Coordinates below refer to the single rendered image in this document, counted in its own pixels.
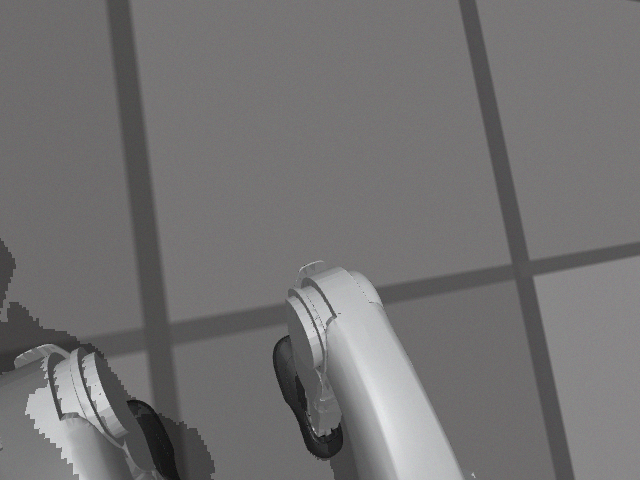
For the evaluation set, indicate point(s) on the right robot foot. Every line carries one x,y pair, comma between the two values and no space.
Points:
294,394

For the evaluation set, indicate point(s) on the left robot foot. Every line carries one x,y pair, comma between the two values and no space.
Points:
159,444

